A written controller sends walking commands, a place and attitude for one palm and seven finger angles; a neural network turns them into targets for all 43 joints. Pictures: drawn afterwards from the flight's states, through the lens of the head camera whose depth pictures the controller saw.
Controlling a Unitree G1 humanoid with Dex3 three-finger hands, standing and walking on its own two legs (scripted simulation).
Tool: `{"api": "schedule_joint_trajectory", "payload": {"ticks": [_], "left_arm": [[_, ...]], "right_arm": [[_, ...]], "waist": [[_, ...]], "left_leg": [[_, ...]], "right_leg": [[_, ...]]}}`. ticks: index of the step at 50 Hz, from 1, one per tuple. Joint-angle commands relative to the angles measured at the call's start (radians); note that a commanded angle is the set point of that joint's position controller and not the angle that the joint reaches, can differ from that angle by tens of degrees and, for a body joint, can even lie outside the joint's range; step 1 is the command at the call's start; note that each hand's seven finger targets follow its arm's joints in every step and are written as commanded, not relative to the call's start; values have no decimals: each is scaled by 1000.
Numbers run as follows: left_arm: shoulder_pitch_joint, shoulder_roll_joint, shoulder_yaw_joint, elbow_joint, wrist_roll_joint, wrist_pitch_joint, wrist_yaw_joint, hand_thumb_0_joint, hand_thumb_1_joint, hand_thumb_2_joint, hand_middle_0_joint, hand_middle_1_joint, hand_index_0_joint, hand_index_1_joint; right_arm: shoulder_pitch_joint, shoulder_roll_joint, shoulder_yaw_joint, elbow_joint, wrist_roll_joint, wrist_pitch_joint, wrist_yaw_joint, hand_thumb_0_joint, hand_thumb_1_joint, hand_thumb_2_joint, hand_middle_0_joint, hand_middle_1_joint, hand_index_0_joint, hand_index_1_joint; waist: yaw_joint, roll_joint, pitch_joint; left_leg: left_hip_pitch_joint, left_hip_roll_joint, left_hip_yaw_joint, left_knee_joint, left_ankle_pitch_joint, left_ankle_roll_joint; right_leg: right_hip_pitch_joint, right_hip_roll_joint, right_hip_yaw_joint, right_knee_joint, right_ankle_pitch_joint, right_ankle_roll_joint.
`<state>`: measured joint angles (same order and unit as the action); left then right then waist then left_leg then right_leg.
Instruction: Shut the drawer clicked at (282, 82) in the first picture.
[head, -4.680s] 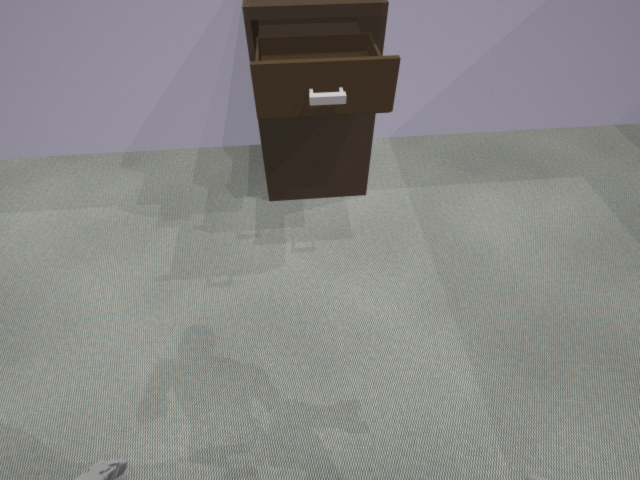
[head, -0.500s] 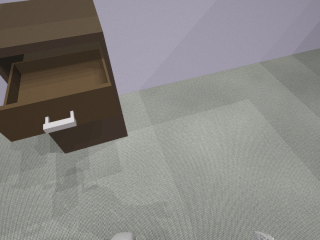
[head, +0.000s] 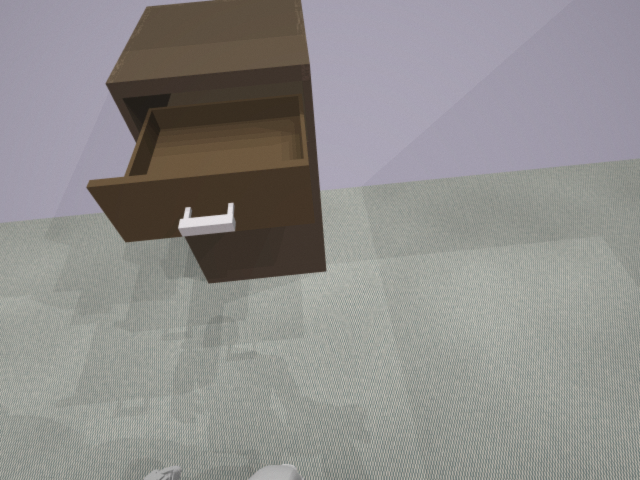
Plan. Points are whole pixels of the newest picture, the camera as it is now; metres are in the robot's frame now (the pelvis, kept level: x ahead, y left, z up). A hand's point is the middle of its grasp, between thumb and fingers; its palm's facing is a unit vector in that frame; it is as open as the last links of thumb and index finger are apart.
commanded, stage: turn to face it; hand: left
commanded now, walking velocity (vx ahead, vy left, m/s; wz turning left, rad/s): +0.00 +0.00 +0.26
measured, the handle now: (208, 217) +0.57 +0.26 -0.07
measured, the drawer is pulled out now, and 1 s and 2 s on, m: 0.30 0.30 0.30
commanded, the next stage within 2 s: take the last steps up to it in 0.06 s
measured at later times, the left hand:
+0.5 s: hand out of the picture +0.00 +0.25 -0.16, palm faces +0.14 -0.97 -0.18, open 7.4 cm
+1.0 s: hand (209, 433) +0.21 +0.20 -0.15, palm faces +0.17 -0.96 -0.21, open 7.2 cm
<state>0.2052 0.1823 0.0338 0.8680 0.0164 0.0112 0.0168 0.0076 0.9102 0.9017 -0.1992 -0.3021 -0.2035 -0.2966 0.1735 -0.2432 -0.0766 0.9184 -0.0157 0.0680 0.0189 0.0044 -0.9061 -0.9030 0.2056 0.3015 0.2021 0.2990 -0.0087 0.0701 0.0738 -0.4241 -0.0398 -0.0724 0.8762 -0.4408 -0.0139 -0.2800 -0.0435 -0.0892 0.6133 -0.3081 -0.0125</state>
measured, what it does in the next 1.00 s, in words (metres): walks ahead: left foot, then right foot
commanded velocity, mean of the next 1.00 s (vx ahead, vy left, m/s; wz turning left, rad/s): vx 0.25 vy -0.03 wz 0.06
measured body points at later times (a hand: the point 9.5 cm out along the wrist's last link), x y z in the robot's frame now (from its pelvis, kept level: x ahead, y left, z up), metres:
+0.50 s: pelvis +0.02 +0.05 +0.02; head +0.02 +0.08 +0.47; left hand -0.01 +0.30 -0.15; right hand +0.05 -0.18 -0.12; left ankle -0.04 +0.14 -0.73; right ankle +0.04 -0.09 -0.65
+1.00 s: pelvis +0.16 +0.00 +0.01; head +0.16 +0.00 +0.46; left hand +0.20 +0.25 -0.14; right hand +0.16 -0.23 -0.15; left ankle +0.12 +0.12 -0.65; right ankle +0.20 -0.09 -0.73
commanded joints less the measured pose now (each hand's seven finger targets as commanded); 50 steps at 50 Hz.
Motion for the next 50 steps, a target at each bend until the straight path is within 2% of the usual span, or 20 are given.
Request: {"api": "schedule_joint_trajectory", "payload": {"ticks": [1, 8, 11, 13, 14, 15, 16, 17, 20, 23, 33, 36, 38, 39, 40, 41, 42, 44, 47, 50], "left_arm": [[-25, 189, 56, -63, 6, -21, 23, 0, 900, 900, -200, -300, -200, -300], [98, 224, 63, 5, 18, -18, 21, 0, 900, 900, -200, -300, -200, -300], [120, 229, 63, 44, 16, -19, 14, 0, 900, 900, -200, -300, -200, -300], [93, 214, 59, 57, 9, -15, 8, 0, 900, 900, -200, -300, -200, -300], [78, 183, 51, 56, 1, -12, 2, 0, 900, 900, -200, -300, -200, -300], [64, 113, 38, 33, -4, -8, -9, 0, 900, 900, -200, -300, -200, -300], [13, 83, 23, -2, 7, -12, -12, 0, 900, 900, -200, -300, -200, -300], [-62, 99, 28, -8, 16, -15, -11, 0, 900, 900, -200, -300, -200, -300], [-13, 100, 31, 71, 11, -25, -35, 0, 900, 900, -200, -300, -200, -300], [24, 89, 24, 111, 7, -24, -37, 0, 900, 900, -200, -300, -200, -300], [-157, 49, 18, 75, 1, -25, -40, 0, 900, 900, -200, -300, -200, -300], [-150, 50, 26, 75, 0, -35, -42, 0, 900, 900, -200, -300, -200, -300], [-9, 62, 36, 121, 2, -46, -40, 0, 900, 900, -200, -300, -200, -300], [122, 100, 46, 165, 6, -57, -35, 0, 900, 900, -200, -300, -200, -300], [270, 179, 68, 209, 12, -71, -24, 0, 900, 900, -200, -300, -200, -300], [356, 273, 84, 220, 0, -73, -13, 0, 900, 900, -200, -300, -200, -300], [304, 260, 81, 214, -11, -67, -9, 0, 900, 900, -200, -300, -200, -300], [132, 157, 55, 170, -5, -64, -2, 0, 900, 900, -200, -300, -200, -300], [58, 73, 27, 156, 6, -75, 6, 0, 900, 900, -200, -300, -200, -300], [81, 74, 28, 159, 9, -79, 4, 0, 900, 900, -200, -300, -200, -300]], "right_arm": [[0, -87, -29, -52, -3, -16, 1, 0, -900, -900, 200, 300, 200, 300], [-63, -24, 0, -33, 6, -25, -2, 0, -900, -900, 200, 300, 200, 300], [-16, -11, 11, -13, 4, -40, -4, 0, -900, -900, 200, 300, 200, 300], [70, -14, 15, 22, -2, -60, -8, 0, -900, -900, 200, 300, 200, 300], [131, -46, 10, 44, -2, -73, -12, 0, -900, -900, 200, 300, 200, 300], [206, -130, -9, 64, -14, -82, -18, 0, -900, -900, 200, 300, 200, 300], [264, -200, -18, 66, -15, -77, -24, 0, -900, -900, 200, 300, 200, 300], [272, -182, -18, 82, -18, -82, -33, 0, -900, -900, 200, 300, 200, 300], [176, -76, 16, 76, -10, -108, -46, 0, -900, -900, 200, 300, 200, 300], [220, -62, 22, 104, -2, -129, -52, 0, -900, -900, 200, 300, 200, 300], [335, -42, 15, 188, -12, -134, -57, 0, -900, -900, 200, 300, 200, 300], [316, -52, 11, 197, -19, -131, -55, 0, -900, -900, 200, 300, 200, 300], [292, -59, 9, 202, -13, -128, -55, 0, -900, -900, 200, 300, 200, 300], [296, -45, 11, 203, -5, -130, -51, 0, -900, -900, 200, 300, 200, 300], [310, -5, 16, 189, 6, -136, -40, 0, -900, -900, 200, 300, 200, 300], [303, 33, 26, 145, 14, -132, -40, 0, -900, -900, 200, 300, 200, 300], [240, 7, 17, 141, 15, -125, -38, 0, -900, -900, 200, 300, 200, 300], [165, 24, 9, 123, -2, -114, -27, 0, -900, -900, 200, 300, 200, 300], [235, 65, 13, 148, -13, -86, -20, 0, -900, -900, 200, 300, 200, 300], [202, 79, 14, 130, -13, -76, -13, 0, -900, -900, 200, 300, 200, 300]], "waist": [[-8, -242, -36], [63, -259, -59], [62, -285, -99], [19, -275, -96], [-13, -162, -100], [-49, 142, -85], [-75, 240, -32], [-94, 208, 12], [-19, 83, 69], [-9, 42, 10], [-50, 49, 93], [-38, 61, 82], [30, 26, 12], [83, -28, -60], [136, -192, -182], [135, -331, -239], [137, -238, -199], [71, -188, -12], [-15, -186, 9], [-17, -180, 22]], "left_leg": [[-112, 63, 20, 340, 26, -24], [6, 53, 115, -15, -43, -36], [98, 42, 154, -183, -15, -23], [261, 36, 181, -387, 82, -5], [388, 73, 129, -503, 107, 9], [471, 284, -169, -607, -3, 85], [456, 441, -368, -697, -41, 176], [388, 443, -397, -726, -70, 216], [346, 324, -187, -716, 175, 185], [414, 290, -69, -680, 474, 181], [413, 332, -34, -678, 501, 184], [356, 332, -31, -632, 504, 170], [317, 282, 24, -478, 596, 138], [251, 232, 69, -306, 600, 105], [53, 151, 148, -36, 401, 60], [-134, 43, 159, 282, -134, 32], [-136, 96, 68, 390, -121, 51], [-172, 165, 57, 418, 33, 49], [-52, 181, 94, 271, 110, 15], [-9, 174, 138, 96, 144, -7]], "right_leg": [[42, -281, 202, -320, 231, -115], [141, -285, 136, -277, 381, -137], [163, -271, 136, -289, 211, -114], [55, -228, 103, -257, -28, -66], [-53, -189, 58, -169, -135, -25], [-245, -70, -47, 62, -218, 36], [-385, -17, -51, 247, -287, 48], [-416, -43, 29, 355, -263, 34], [-387, -68, 67, 452, -45, 33], [-351, -61, 48, 440, 18, 49], [-333, -70, 21, 161, 58, 39], [-186, -37, -9, 44, 35, 15], [34, 17, -55, -71, 98, -1], [233, 8, -30, -118, 132, -19], [479, -190, 198, -165, 102, -92], [555, -431, 556, -304, 209, -197], [399, -420, 550, -365, 12, -222], [131, -352, 422, -436, -189, -184], [-36, -260, 187, -460, -14, -137], [-67, -229, 128, -477, 30, -143]]}}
